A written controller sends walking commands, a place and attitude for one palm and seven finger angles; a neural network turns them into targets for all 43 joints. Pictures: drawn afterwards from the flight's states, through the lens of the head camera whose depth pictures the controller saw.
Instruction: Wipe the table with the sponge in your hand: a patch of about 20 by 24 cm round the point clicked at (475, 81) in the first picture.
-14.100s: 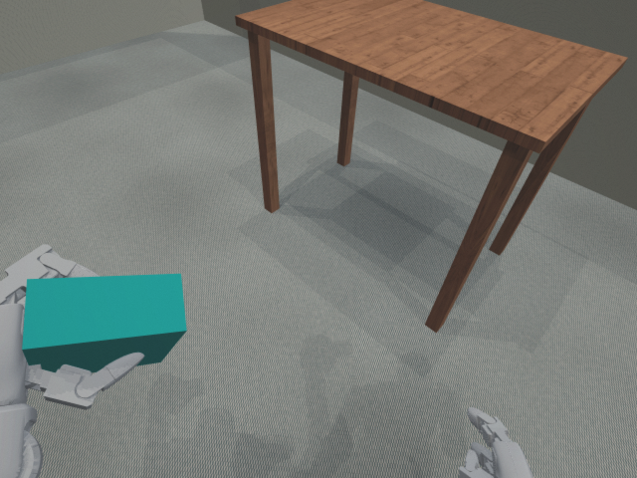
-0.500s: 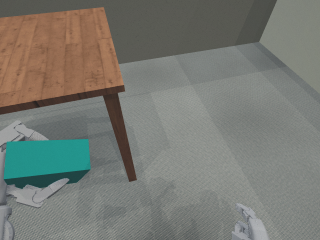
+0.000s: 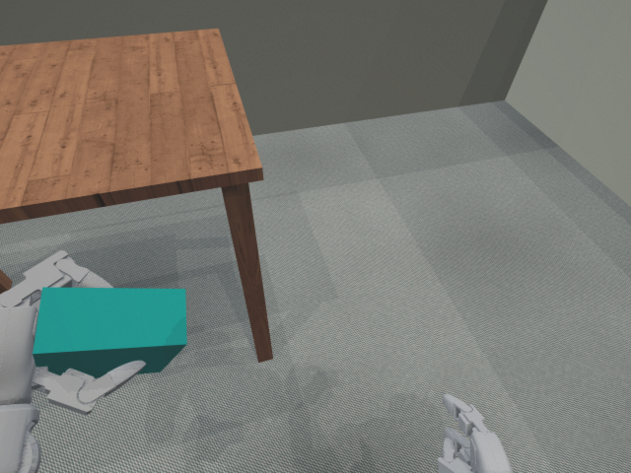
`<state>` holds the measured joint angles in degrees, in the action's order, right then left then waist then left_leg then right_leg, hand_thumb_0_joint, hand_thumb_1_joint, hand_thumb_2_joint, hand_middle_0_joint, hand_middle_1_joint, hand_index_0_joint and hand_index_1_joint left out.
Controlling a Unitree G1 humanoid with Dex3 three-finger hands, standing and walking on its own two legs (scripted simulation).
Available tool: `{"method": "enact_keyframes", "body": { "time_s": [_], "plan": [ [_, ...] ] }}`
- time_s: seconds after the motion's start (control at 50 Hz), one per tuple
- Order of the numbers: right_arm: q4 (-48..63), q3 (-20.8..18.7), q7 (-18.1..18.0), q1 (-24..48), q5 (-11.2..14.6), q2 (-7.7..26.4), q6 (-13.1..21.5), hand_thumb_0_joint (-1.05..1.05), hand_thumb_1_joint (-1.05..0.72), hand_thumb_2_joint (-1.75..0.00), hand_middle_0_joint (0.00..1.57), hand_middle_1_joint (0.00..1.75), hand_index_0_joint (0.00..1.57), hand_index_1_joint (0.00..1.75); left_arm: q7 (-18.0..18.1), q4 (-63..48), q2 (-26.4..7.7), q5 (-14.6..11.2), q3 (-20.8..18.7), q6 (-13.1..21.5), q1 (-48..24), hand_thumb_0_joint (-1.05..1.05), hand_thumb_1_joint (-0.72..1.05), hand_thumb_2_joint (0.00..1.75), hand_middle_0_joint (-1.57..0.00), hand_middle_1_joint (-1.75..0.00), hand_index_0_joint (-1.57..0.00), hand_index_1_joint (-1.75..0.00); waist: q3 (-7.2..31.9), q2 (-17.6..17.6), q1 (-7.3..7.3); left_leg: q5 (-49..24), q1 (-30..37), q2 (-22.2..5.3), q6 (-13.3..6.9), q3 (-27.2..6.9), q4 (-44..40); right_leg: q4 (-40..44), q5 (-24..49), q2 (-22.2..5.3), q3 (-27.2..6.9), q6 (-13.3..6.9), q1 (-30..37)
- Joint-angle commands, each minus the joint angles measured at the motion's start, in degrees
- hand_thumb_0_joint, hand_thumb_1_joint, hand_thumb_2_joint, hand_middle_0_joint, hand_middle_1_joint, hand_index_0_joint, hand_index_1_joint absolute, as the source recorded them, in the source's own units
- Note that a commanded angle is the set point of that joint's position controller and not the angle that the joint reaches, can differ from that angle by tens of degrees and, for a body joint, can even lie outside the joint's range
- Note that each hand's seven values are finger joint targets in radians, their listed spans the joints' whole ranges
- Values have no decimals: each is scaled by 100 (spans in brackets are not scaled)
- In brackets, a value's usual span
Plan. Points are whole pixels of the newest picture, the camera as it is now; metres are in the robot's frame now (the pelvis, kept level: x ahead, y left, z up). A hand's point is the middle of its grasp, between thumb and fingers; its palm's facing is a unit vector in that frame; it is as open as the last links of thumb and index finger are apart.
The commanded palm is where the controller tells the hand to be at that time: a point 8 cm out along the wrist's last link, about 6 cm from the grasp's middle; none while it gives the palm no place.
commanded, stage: shuffle to correct the standing spot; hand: left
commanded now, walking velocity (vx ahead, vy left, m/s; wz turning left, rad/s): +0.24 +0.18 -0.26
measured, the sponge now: (132, 336) +0.22 +0.21 +0.11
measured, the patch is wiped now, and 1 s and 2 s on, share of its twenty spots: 0.00 0.00 0.00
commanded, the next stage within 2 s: come to a stop and stand still in 1.06 s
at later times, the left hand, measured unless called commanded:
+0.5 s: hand (81, 224) +0.32 +0.29 +0.17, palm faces +0.34 -0.85 -0.41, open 9.7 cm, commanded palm +0.26 +0.32 +0.18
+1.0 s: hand (56, 145) +0.44 +0.37 +0.18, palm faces +0.34 -0.82 -0.46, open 9.7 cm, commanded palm +0.38 +0.41 +0.18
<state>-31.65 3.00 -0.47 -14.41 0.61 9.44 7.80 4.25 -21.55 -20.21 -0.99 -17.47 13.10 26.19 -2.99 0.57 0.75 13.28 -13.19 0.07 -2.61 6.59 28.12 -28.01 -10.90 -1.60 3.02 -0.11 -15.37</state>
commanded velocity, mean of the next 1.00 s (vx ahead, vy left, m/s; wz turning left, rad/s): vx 0.20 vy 0.17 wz -0.13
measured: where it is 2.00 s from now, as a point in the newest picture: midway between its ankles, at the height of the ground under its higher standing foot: (245, 468)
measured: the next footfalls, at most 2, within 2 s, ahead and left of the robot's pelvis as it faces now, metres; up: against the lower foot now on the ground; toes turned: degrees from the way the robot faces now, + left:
right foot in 0.60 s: +0.21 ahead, -0.03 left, +0.00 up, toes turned -12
left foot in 0.90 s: +0.30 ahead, +0.29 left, +0.00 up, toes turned -7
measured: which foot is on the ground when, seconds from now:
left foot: down 0.00-0.58, up 0.60-0.88, down 0.90-1.00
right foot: down 0.00-0.32, up 0.34-0.58, down 0.60-0.90, up 0.92-1.00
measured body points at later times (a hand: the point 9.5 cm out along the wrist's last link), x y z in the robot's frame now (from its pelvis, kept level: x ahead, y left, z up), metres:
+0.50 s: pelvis +0.08 +0.05 -0.01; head +0.11 +0.07 +0.44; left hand +0.30 +0.33 +0.19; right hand +0.23 -0.18 -0.08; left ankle +0.03 +0.09 -0.74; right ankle +0.10 -0.05 -0.69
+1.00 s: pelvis +0.19 +0.14 -0.02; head +0.22 +0.16 +0.43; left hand +0.42 +0.41 +0.20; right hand +0.35 -0.10 -0.09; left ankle +0.26 +0.28 -0.74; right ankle +0.17 +0.02 -0.71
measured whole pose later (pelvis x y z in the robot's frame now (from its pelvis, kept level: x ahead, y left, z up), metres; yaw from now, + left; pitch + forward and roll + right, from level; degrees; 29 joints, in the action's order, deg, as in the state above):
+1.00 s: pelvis +0.19 +0.14 -0.02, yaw -5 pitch -2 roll +1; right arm -33.1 -0.6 -1.7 -10.9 0.5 9.7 6.8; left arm 6.0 -29.4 -26.5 -0.9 -25.6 14.4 20.4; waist -5.5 4.0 0.4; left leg 16.0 -21.3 -3.9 1.7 3.8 39.4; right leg -53.8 -31.1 -4.4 2.4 0.7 -21.5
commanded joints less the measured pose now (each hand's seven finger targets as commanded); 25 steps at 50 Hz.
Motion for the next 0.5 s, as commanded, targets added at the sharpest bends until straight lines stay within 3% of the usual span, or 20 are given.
{"method": "enact_keyframes", "body": {
  "time_s": [0.0,0.04,0.08,0.12,0.16,0.2,0.22,0.24,0.26,0.28,0.3,0.32,0.34,0.38,0.42,0.48],
  "plan": [
    [919,-364,-189,701,-98,815,395,0,-90,-90,20,30,20,30,269,-1622,-1276,-95,-1228,446,-1514,0,10,130,-120,-160,-120,-160,463,-520,67,1773,-596,-445,56,-703,-1095,842,-1518,-105,-641,-132,449],
    [894,-387,-171,641,-120,855,461,0,-90,-90,20,30,20,30,248,-1596,-1035,-48,-913,429,-1552,0,10,130,-120,-160,-120,-160,601,-668,74,2079,-503,-378,4,-596,-941,756,-1772,-63,-715,-221,446],
    [871,-419,-156,665,-143,881,507,0,-90,-90,20,30,20,30,213,-1672,-778,-55,-605,396,-1557,0,10,130,-120,-160,-120,-160,702,-617,27,1861,-133,-267,-18,-460,-572,819,-1915,-107,-933,-341,152],
    [824,-421,-134,609,-141,913,491,0,-90,-90,20,30,20,30,227,-1570,-719,-22,-493,356,-1413,0,10,130,-120,-160,-120,-160,647,-372,20,1430,-185,-196,-63,-486,-202,757,-1754,-186,-1125,-428,156],
    [769,-456,-114,561,-138,955,444,0,-90,-90,20,30,20,30,243,-1396,-788,-20,-587,344,-1192,0,10,130,-120,-160,-120,-160,670,77,28,1086,-360,-60,-33,-400,388,843,-1831,-447,-1589,-588,183],
    [766,-467,-101,543,-120,964,358,0,-90,-90,20,30,20,30,233,-1228,-866,-47,-727,347,-928,0,10,130,-120,-160,-120,-160,504,416,20,1238,-617,-31,24,-449,699,967,-2287,-764,-2046,-778,2],
    [778,-472,-88,490,-100,971,303,0,-90,-90,20,30,20,30,224,-1207,-891,-64,-789,352,-898,0,10,130,-120,-160,-120,-160,388,495,7,1370,-685,-42,48,-493,637,927,-2576,-801,-2084,-827,-122],
    [800,-473,-88,508,-68,975,249,0,-90,-90,20,30,20,30,212,-1181,-943,-88,-866,358,-877,0,10,130,-120,-160,-120,-160,195,515,-10,1395,-618,-89,42,-541,533,811,-2623,-718,-1978,-803,-375],
    [808,-471,-89,535,-57,999,204,0,-90,-90,20,30,20,30,208,-1271,-991,-109,-941,382,-934,0,10,130,-120,-160,-120,-160,154,279,-54,1329,-418,-173,9,-676,246,424,-2270,-529,-1678,-727,-551],
    [813,-491,-114,569,-47,1056,188,0,-90,-90,20,30,20,30,199,-1496,-1152,-131,-1109,428,-1118,0,10,130,-120,-160,-120,-160,136,-260,-121,1122,153,-428,-46,-1052,-344,-394,-1704,-142,-1113,-519,-1045],
    [848,-494,-117,559,-17,1107,191,0,-90,-90,20,30,20,30,216,-1739,-1108,-134,-1094,485,-1195,0,10,130,-120,-160,-120,-160,317,-1165,-132,880,606,-1027,-134,-1977,-1069,-1671,-1106,329,-261,-245,-1329],
    [924,-501,-99,562,-28,994,228,0,-90,-90,20,30,20,30,229,-1925,-1207,-128,-1130,540,-1235,0,10,130,-120,-160,-120,-160,375,-1513,-147,-199,1244,-1497,-242,-2568,-1255,-2523,-1657,382,57,-113,-2051],
    [910,-505,-69,525,-106,945,270,0,-90,-90,20,30,20,30,242,-2058,-1321,-122,-1199,568,-1249,0,10,130,-120,-160,-120,-160,472,-1479,-159,-1563,1796,-1678,-314,-2640,-1130,-3074,-1903,227,-46,-146,-2549],
    [883,-522,19,472,-117,941,368,0,-90,-90,20,30,20,30,255,-2385,-1290,-88,-1124,589,-1210,0,10,130,-120,-160,-120,-160,721,-1109,-122,-3360,2473,-1529,-196,-1761,-507,-3180,-1638,77,26,-215,-2835],
    [824,-596,91,317,-87,977,378,0,-90,-90,20,30,20,30,245,-2262,-984,-78,-867,451,-826,0,10,130,-120,-160,-120,-160,689,-1021,-171,-3364,2324,-1224,-105,-1195,-400,-2662,-1100,67,376,-200,-2649],
    [916,-554,119,479,-83,1017,339,0,-90,-90,20,30,20,30,264,-2280,-1075,-102,-969,361,-462,0,10,130,-120,-160,-120,-160,752,-1130,-97,-3611,1375,-874,157,-317,-194,-1476,-405,224,883,-240,-1159]
  ]
}}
